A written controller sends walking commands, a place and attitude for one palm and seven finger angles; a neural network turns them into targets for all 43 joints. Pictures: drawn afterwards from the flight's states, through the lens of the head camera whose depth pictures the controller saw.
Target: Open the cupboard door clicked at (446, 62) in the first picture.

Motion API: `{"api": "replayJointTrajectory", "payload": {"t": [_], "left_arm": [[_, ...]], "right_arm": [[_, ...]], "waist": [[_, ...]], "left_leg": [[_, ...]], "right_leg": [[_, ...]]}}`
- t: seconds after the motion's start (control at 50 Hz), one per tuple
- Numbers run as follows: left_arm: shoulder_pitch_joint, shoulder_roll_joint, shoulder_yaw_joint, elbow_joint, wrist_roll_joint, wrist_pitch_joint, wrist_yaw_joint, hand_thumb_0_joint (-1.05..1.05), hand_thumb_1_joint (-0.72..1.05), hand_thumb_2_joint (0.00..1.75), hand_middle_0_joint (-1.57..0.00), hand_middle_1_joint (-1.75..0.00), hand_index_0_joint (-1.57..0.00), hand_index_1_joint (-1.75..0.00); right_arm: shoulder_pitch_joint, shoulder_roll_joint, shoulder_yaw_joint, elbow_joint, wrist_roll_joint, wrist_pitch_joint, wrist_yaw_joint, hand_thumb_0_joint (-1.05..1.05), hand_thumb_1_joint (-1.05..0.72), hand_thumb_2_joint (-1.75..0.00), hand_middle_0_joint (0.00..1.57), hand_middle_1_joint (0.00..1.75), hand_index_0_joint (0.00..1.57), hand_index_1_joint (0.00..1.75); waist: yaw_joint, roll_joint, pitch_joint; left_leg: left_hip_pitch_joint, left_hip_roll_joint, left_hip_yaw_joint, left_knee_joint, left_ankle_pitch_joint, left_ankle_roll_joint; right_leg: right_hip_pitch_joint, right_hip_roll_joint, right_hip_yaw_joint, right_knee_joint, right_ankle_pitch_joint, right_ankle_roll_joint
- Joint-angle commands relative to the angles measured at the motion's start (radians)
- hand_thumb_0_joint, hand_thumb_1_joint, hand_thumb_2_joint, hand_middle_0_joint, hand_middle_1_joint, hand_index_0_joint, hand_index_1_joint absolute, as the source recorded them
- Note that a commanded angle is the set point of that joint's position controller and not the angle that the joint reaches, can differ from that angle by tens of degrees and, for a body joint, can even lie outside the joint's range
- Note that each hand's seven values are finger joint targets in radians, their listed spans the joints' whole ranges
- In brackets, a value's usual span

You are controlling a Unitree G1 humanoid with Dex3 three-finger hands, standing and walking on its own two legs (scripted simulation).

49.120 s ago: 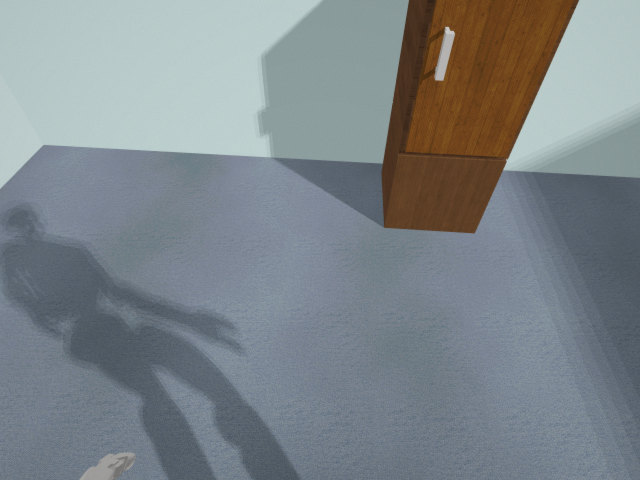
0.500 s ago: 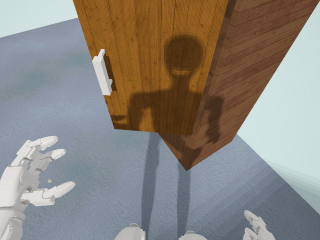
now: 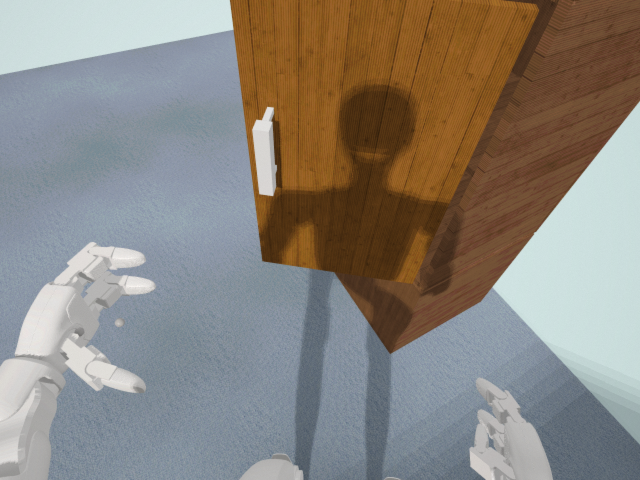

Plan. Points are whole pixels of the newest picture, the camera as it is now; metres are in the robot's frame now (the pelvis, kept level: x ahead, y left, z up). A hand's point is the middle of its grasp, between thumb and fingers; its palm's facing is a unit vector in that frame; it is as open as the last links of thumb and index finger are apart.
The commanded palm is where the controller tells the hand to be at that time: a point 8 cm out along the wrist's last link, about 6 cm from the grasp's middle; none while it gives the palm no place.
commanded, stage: raise the hand with hooked fingers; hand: left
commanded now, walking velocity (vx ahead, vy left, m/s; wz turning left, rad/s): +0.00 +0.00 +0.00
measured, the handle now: (268, 152) +0.57 +0.13 +0.06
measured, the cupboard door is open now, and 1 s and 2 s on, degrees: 52 52 52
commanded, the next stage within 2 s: move the hooked fingers beside the handle in 0.72 s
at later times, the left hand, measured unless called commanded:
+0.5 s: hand (127, 295) +0.29 +0.25 +0.08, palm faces -0.05 -1.00 -0.04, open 14.0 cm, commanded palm +0.26 +0.30 +0.08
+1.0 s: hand (148, 282) +0.31 +0.23 +0.09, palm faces -0.02 -1.00 -0.04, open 14.0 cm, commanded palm +0.29 +0.28 +0.08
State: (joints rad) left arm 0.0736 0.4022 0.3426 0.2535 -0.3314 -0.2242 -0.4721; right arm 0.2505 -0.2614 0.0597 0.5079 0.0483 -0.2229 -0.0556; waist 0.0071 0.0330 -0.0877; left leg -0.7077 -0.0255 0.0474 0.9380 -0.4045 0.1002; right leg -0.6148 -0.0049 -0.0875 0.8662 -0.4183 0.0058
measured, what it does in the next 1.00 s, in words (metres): stands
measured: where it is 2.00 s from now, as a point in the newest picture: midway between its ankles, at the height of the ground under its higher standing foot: outside the picture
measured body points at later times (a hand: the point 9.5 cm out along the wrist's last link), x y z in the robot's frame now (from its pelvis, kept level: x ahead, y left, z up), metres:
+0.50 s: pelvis +0.00 -0.02 +0.01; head +0.05 -0.01 +0.46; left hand +0.29 +0.30 +0.08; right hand +0.14 -0.28 -0.06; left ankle +0.04 +0.04 -0.69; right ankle +0.01 -0.14 -0.69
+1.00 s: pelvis +0.00 -0.05 +0.00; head +0.05 -0.04 +0.45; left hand +0.30 +0.28 +0.09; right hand +0.16 -0.30 -0.07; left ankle +0.04 +0.04 -0.69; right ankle +0.01 -0.14 -0.69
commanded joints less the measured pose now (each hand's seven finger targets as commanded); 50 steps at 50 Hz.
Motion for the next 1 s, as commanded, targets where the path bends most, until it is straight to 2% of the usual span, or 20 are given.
{"api": "replayJointTrajectory", "payload": {"t": [0.0,0.04,0.06,0.08,0.12,0.2,0.26,0.32,0.36,0.42,0.48,0.56,0.6,0.62,0.7,0.8,0.82,0.86,0.94,0.98], "left_arm": [[-0.259,0.246,0.134,-0.219,-0.033,-0.094,0.003,0.0,-0.5,0.3,-0.3,-1.2,-0.3,-1.2],[-0.272,0.254,0.144,-0.193,-0.037,-0.105,-0.001,0.0,-0.5,0.3,-0.3,-1.2,-0.3,-1.2],[-0.281,0.28,0.164,-0.164,-0.038,-0.099,-0.009,0.0,-0.5,0.3,-0.3,-1.2,-0.3,-1.2],[-0.293,0.272,0.154,-0.147,-0.036,-0.096,-0.019,0.0,-0.5,0.3,-0.3,-1.2,-0.3,-1.2],[-0.314,0.273,0.145,-0.105,-0.034,-0.078,-0.041,0.0,-0.5,0.3,-0.3,-1.2,-0.3,-1.2],[-0.352,0.301,0.154,-0.027,-0.048,-0.036,-0.089,0.0,-0.5,0.3,-0.3,-1.2,-0.3,-1.2],[-0.316,0.277,0.143,-0.012,-0.061,-0.034,-0.108,0.0,-0.5,0.3,-0.3,-1.2,-0.3,-1.2],[-0.294,0.292,0.158,-0.023,-0.062,-0.052,-0.102,0.0,-0.5,0.3,-0.3,-1.2,-0.3,-1.2],[-0.302,0.314,0.181,-0.023,-0.064,-0.065,-0.091,0.0,-0.5,0.3,-0.3,-1.2,-0.3,-1.2],[-0.312,0.314,0.185,-0.04,-0.06,-0.086,-0.074,0.0,-0.5,0.3,-0.3,-1.2,-0.3,-1.2],[-0.319,0.332,0.19,-0.079,-0.051,-0.104,-0.061,0.0,-0.5,0.3,-0.3,-1.2,-0.3,-1.2],[-0.304,0.321,0.188,-0.095,-0.064,-0.114,-0.064,0.0,-0.5,0.3,-0.3,-1.2,-0.3,-1.2],[-0.297,0.306,0.182,-0.054,-0.071,-0.104,-0.074,0.0,-0.5,0.3,-0.3,-1.2,-0.3,-1.2],[-0.299,0.302,0.176,-0.04,-0.07,-0.099,-0.078,0.0,-0.5,0.3,-0.3,-1.2,-0.3,-1.2],[-0.313,0.29,0.164,0.023,-0.078,-0.073,-0.101,0.0,-0.5,0.3,-0.3,-1.2,-0.3,-1.2],[-0.316,0.303,0.171,-0.023,-0.075,-0.09,-0.098,0.0,-0.5,0.3,-0.3,-1.2,-0.3,-1.2],[-0.341,0.333,0.196,-0.01,-0.073,-0.097,-0.092,0.0,-0.5,0.3,-0.3,-1.2,-0.3,-1.2],[-0.412,0.366,0.211,-0.013,-0.07,-0.119,-0.085,0.0,-0.5,0.3,-0.3,-1.2,-0.3,-1.2],[-0.487,0.356,0.201,0.081,-0.062,-0.125,-0.088,0.0,-0.5,0.3,-0.3,-1.2,-0.3,-1.2],[-0.516,0.348,0.175,0.112,-0.057,-0.116,-0.106,0.0,-0.5,0.3,-0.3,-1.2,-0.3,-1.2]], "right_arm": [[0.004,-0.187,-0.084,-0.108,-0.005,-0.042,-0.025,0.0,-0.9,-0.9,0.2,0.3,0.2,0.3],[0.003,-0.186,-0.084,-0.098,-0.005,-0.043,-0.028,0.0,-0.9,-0.9,0.2,0.3,0.2,0.3],[0.006,-0.19,-0.082,-0.094,-0.006,-0.041,-0.028,0.0,-0.9,-0.9,0.2,0.3,0.2,0.3],[0.009,-0.189,-0.08,-0.09,-0.002,-0.038,-0.03,0.0,-0.9,-0.9,0.2,0.3,0.2,0.3],[0.006,-0.191,-0.081,-0.084,0.001,-0.035,-0.033,0.0,-0.9,-0.9,0.2,0.3,0.2,0.3],[0.01,-0.196,-0.08,-0.085,0.008,-0.029,-0.039,0.0,-0.9,-0.9,0.2,0.3,0.2,0.3],[0.016,-0.193,-0.082,-0.095,0.005,-0.036,-0.031,0.0,-0.9,-0.9,0.2,0.3,0.2,0.3],[0.021,-0.194,-0.087,-0.099,0.002,-0.037,-0.02,0.0,-0.9,-0.9,0.2,0.3,0.2,0.3],[0.022,-0.194,-0.085,-0.101,-0.003,-0.036,-0.016,0.0,-0.9,-0.9,0.2,0.3,0.2,0.3],[0.02,-0.188,-0.086,-0.101,0.001,-0.034,-0.015,0.0,-0.9,-0.9,0.2,0.3,0.2,0.3],[0.027,-0.185,-0.085,-0.103,-0.001,-0.035,-0.013,0.0,-0.9,-0.9,0.2,0.3,0.2,0.3],[0.026,-0.18,-0.084,-0.096,-0.001,-0.04,-0.018,0.0,-0.9,-0.9,0.2,0.3,0.2,0.3],[0.024,-0.177,-0.083,-0.09,0.005,-0.036,-0.021,0.0,-0.9,-0.9,0.2,0.3,0.2,0.3],[0.021,-0.179,-0.081,-0.088,0.006,-0.035,-0.023,0.0,-0.9,-0.9,0.2,0.3,0.2,0.3],[0.018,-0.178,-0.078,-0.084,0.01,-0.031,-0.028,0.0,-0.9,-0.9,0.2,0.3,0.2,0.3],[0.013,-0.169,-0.079,-0.093,0.009,-0.034,-0.025,0.0,-0.9,-0.9,0.2,0.3,0.2,0.3],[0.016,-0.172,-0.079,-0.084,0.007,-0.032,-0.027,0.0,-0.9,-0.9,0.2,0.3,0.2,0.3],[0.019,-0.174,-0.075,-0.072,0.004,-0.029,-0.03,0.0,-0.9,-0.9,0.2,0.3,0.2,0.3],[0.026,-0.172,-0.073,-0.051,0.009,-0.022,-0.038,0.0,-0.9,-0.9,0.2,0.3,0.2,0.3],[0.03,-0.174,-0.072,-0.05,0.011,-0.016,-0.039,0.0,-0.9,-0.9,0.2,0.3,0.2,0.3]], "waist": [[-0.009,0.124,-0.237],[-0.01,0.105,-0.237],[-0.003,0.116,-0.235],[-0.012,0.11,-0.237],[-0.013,0.122,-0.223],[-0.015,0.083,-0.213],[-0.006,0.07,-0.213],[-0.001,0.06,-0.226],[0.002,0.052,-0.199],[-0.007,0.083,-0.194],[-0.006,0.122,-0.236],[-0.013,0.092,-0.255],[-0.022,0.055,-0.234],[-0.022,0.062,-0.221],[-0.027,0.017,-0.184],[-0.017,0.039,-0.251],[-0.023,0.016,-0.247],[-0.024,0.048,-0.238],[-0.044,0.05,-0.217],[-0.046,0.054,-0.232]], "left_leg": [[0.411,0.09,-0.282,-0.265,0.166,-0.169],[0.402,0.086,-0.271,-0.265,0.167,-0.163],[0.391,0.078,-0.26,-0.261,0.179,-0.163],[0.4,0.081,-0.257,-0.262,0.193,-0.16],[0.395,0.08,-0.255,-0.27,0.177,-0.155],[0.358,0.065,-0.223,-0.273,0.156,-0.133],[0.35,0.056,-0.205,-0.261,0.193,-0.125],[0.342,0.054,-0.187,-0.249,0.223,-0.117],[0.297,0.044,-0.169,-0.242,0.205,-0.109],[0.293,0.044,-0.159,-0.243,0.16,-0.099],[0.304,0.04,-0.143,-0.23,0.186,-0.091],[0.29,0.035,-0.121,-0.201,0.226,-0.076],[0.255,0.032,-0.107,-0.195,0.206,-0.07],[0.241,0.03,-0.106,-0.194,0.202,-0.069],[0.192,0.025,-0.09,-0.177,0.187,-0.063],[0.204,0.023,-0.081,-0.158,0.229,-0.059],[0.19,0.025,-0.08,-0.152,0.223,-0.059],[0.178,0.026,-0.082,-0.143,0.225,-0.061],[0.159,0.028,-0.077,-0.138,0.188,-0.061],[0.155,0.028,-0.073,-0.132,0.196,-0.058]], "right_leg": [[-0.116,0.047,0.006,-0.056,0.077,-0.04],[-0.097,0.044,0.008,-0.07,0.08,-0.04],[-0.079,0.048,0.01,-0.075,0.088,-0.046],[-0.077,0.046,0.01,-0.083,0.091,-0.043],[-0.072,0.041,0.008,-0.093,0.088,-0.042],[-0.026,0.046,0.008,-0.128,0.097,-0.048],[-0.004,0.051,0.008,-0.138,0.117,-0.053],[0.005,0.051,0.01,-0.139,0.132,-0.051],[0.023,0.054,0.013,-0.14,0.132,-0.056],[0.014,0.05,0.02,-0.144,0.11,-0.052],[0.041,0.05,0.032,-0.146,0.123,-0.052],[0.079,0.052,0.046,-0.152,0.171,-0.049],[0.082,0.048,0.054,-0.161,0.172,-0.04],[0.082,0.046,0.056,-0.162,0.171,-0.04],[0.088,0.037,0.079,-0.177,0.172,-0.034],[0.129,0.03,0.101,-0.168,0.217,-0.029],[0.129,0.028,0.108,-0.169,0.212,-0.025],[0.129,0.031,0.113,-0.157,0.21,-0.031],[0.099,0.024,0.122,-0.165,0.172,-0.024],[0.11,0.021,0.136,-0.164,0.189,-0.024]]}}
